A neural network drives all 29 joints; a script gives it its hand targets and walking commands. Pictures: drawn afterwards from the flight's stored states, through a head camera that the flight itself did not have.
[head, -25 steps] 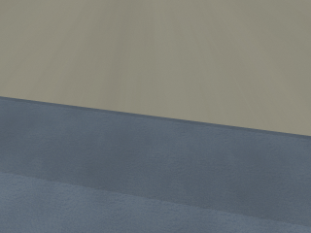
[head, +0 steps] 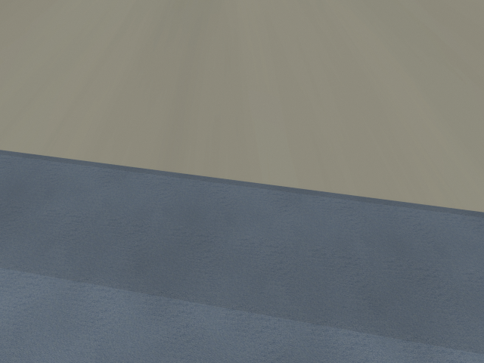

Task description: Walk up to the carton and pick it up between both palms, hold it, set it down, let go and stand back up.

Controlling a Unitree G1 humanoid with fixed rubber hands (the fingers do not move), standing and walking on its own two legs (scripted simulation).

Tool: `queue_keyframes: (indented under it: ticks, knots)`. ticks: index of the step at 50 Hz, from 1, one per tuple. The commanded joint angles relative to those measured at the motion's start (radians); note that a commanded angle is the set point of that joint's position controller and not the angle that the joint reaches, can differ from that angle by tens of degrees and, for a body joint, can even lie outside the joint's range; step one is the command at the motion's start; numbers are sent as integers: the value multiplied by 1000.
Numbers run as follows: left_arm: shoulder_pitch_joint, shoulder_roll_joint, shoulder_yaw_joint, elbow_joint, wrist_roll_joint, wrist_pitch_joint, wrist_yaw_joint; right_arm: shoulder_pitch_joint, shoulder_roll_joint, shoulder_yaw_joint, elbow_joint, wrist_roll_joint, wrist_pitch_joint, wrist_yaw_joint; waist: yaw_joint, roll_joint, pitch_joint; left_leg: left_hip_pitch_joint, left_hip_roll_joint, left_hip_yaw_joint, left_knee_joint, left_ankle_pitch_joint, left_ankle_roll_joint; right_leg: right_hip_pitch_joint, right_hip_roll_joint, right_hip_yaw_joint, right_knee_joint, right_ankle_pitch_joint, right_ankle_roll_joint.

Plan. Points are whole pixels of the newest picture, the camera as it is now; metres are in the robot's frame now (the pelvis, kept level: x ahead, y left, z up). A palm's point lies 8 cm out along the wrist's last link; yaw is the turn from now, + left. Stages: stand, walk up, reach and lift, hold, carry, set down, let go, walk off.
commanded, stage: stand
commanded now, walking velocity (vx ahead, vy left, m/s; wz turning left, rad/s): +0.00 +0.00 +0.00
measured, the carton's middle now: out of the picture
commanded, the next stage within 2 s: walk up in 0.06 s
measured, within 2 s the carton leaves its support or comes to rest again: neither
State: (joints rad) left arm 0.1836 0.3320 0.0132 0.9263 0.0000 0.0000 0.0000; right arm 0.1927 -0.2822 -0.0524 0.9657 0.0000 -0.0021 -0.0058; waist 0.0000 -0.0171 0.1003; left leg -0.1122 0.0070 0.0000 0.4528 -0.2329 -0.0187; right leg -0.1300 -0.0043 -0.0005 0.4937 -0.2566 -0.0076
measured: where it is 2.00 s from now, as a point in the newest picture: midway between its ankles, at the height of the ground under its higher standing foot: outside the picture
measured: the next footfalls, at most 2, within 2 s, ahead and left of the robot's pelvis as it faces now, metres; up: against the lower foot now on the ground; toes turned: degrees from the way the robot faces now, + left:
left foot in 0.66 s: +0.01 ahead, +0.25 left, +0.00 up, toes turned +3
right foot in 1.20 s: -0.06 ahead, +0.15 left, +0.00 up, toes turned +10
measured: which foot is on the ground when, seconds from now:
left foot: down 0.00-0.30, up 0.32-0.64, down 0.66-1.00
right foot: down 0.00-0.66, up 0.68-1.00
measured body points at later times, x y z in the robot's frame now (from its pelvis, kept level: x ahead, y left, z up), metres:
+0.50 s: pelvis -0.02 +0.04 +0.00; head +0.00 +0.03 +0.45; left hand +0.03 +0.37 -0.11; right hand +0.09 -0.25 -0.13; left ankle -0.03 +0.17 -0.65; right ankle +0.02 -0.11 -0.74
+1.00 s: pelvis -0.07 +0.21 +0.00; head -0.05 +0.23 +0.45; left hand -0.06 +0.55 -0.12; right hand +0.10 -0.07 -0.09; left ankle -0.03 +0.25 -0.74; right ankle -0.04 +0.09 -0.66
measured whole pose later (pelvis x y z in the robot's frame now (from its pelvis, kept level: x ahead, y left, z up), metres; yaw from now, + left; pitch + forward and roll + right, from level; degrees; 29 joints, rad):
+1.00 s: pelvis -0.07 +0.21 +0.00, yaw +9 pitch -3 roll -2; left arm 0.26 0.43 0.03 0.91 0.00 0.02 0.09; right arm 0.16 -0.34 -0.07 0.72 0.00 0.10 0.05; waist -0.01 -0.01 0.10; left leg -0.24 -0.12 -0.04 0.45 -0.15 0.12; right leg -0.48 0.06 0.02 1.09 -0.49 0.03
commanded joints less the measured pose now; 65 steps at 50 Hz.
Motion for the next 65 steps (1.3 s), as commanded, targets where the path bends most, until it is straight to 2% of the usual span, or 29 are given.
queue_keyframes:
  ticks: [1,12,13,14,15,16,19,21,23,28,31,32,33,34,35,37,39,42,47,50,53,56,57,58,59,60,61,62,65]
  knots:
    - [-58,225,48,-6,-19,-42,20,-80,-234,-18,-35,6,-33,-8,-8,22,-27,-31,114,-105,-161,95,36,-11,-130,120,-216,95,-13]
    - [-74,207,38,-3,-15,-39,19,-94,-245,-25,-30,11,-33,-10,1,11,-38,-6,116,-102,-159,142,29,-6,-131,104,-208,132,-13]
    - [40,334,83,12,2,-27,70,-144,-315,-46,-112,-46,13,32,51,77,-29,-192,45,-45,40,296,53,38,-189,201,-149,374,-96]
    - [144,398,103,8,1,-24,89,-162,-264,-41,-148,-50,32,37,101,-41,-69,-315,-19,11,252,63,21,112,-352,341,-196,505,-201]
    - [174,393,104,-4,10,-28,103,-158,-209,-36,-164,-66,54,31,123,-105,-59,-408,-46,-62,479,-311,13,101,-452,441,-208,563,-309]
    - [161,366,110,-33,32,-29,109,-123,-214,-47,-170,-84,69,27,103,-83,-75,-466,-37,-128,631,-321,9,104,-465,419,-198,529,-339]
    - [104,319,95,-44,41,-24,115,-96,-230,-67,-191,-79,74,43,42,0,-94,-432,-42,-193,774,-228,10,9,-358,273,-169,424,-278]
    - [65,318,100,-59,44,-23,117,-50,-226,-75,-210,-75,91,58,0,-56,-112,-409,-52,-209,829,-177,2,-46,-309,192,-160,345,-240]
    - [25,333,111,-92,52,-24,118,-61,-228,-77,-245,-69,108,67,-6,-102,-91,-438,-34,-213,843,-161,-10,-88,-319,194,-204,185,-251]
    - [23,365,130,-129,58,-27,112,-51,-230,-70,-299,-62,111,93,-2,-207,-93,-361,94,-162,410,-133,-7,-53,-326,147,-186,129,-220]
    - [-64,361,118,-162,29,-12,89,113,-239,-70,-254,-60,87,90,-85,-180,-129,-51,89,-61,-12,-33,21,-183,-264,64,23,185,-140]
    - [-29,299,85,-149,21,-5,87,190,-279,-89,-205,-66,77,81,-117,-50,-187,127,65,-92,-71,-22,40,-303,-171,-5,268,89,-88]
    - [45,199,48,-124,18,6,85,126,-374,-107,-216,-73,68,77,-109,269,-165,125,167,-285,-154,72,89,-508,-14,-84,472,-366,-28]
    - [49,170,36,-139,-1,15,99,19,-446,-120,-253,-79,60,71,-71,389,-126,8,250,-467,-185,237,146,-577,112,2,610,-494,2]
    - [24,203,46,-136,-5,16,119,-27,-412,-109,-290,-85,61,66,-101,379,-123,-90,254,-438,-234,184,222,-494,112,86,703,-448,2]
    - [47,266,71,-107,-2,5,116,-62,-347,-96,-282,-70,71,58,-58,262,-68,-92,146,-312,-208,268,168,-482,66,117,730,-278,6]
    - [134,300,76,-47,8,7,107,-119,-329,-81,-308,-64,81,52,-25,216,-127,-15,136,-266,-159,376,159,-464,48,60,761,-211,23]
    - [146,265,69,-42,13,14,93,-145,-280,-64,-324,-58,82,48,-26,147,-118,5,130,-261,-183,312,222,-456,68,27,718,-180,33]
    - [133,283,61,-49,9,19,85,-105,-283,-71,-352,-53,86,38,-53,134,-86,0,164,-356,-252,169,202,-435,55,2,559,-144,46]
    - [153,294,57,-46,4,12,82,-75,-293,-79,-342,-51,94,36,-45,131,-89,6,159,-391,-287,125,141,-372,39,-5,422,-142,32]
    - [193,320,67,-44,9,7,85,-70,-311,-95,-329,-54,99,36,-31,182,-55,-72,100,-320,-349,109,-8,-215,54,-50,237,-116,5]
    - [392,329,73,22,1,7,101,-156,-292,-98,-347,-53,104,38,51,190,-79,-167,11,-212,-369,131,-194,62,97,-136,-70,-58,-21]
    - [454,326,85,47,-4,7,108,-187,-271,-92,-346,-52,100,36,94,138,-88,-211,-33,-163,-287,100,-236,185,82,-149,-221,81,-44]
    - [426,357,98,44,-4,8,115,-153,-225,-81,-325,-46,91,31,109,-91,-136,-236,-120,-128,40,-160,-248,224,-46,-10,-296,251,-117]
    - [282,409,117,-27,10,15,112,-63,-171,-75,-311,-57,82,32,84,-329,-185,-352,-185,-143,573,-398,-199,137,-364,383,-223,75,-257]
    - [135,343,100,-112,29,7,130,-15,-246,-73,-323,-102,89,31,8,-135,-44,-485,-104,-243,795,-321,-135,-58,-482,527,-319,-82,-330]
    - [117,263,66,-149,23,-11,130,32,-238,-60,-301,-117,85,40,-34,54,4,-483,-141,-278,776,-228,-86,-82,-391,403,-318,-41,-246]
    - [19,328,89,-193,47,-37,132,19,-271,-82,-326,-96,86,49,-47,-49,-22,-405,-92,-317,844,-245,-57,-162,-425,424,-288,-3,-275]
    - [2,297,98,-194,45,-56,125,32,-306,-98,-307,-90,99,79,-61,1,-67,-422,-104,-237,985,-114,-56,-111,-278,190,-204,180,-211]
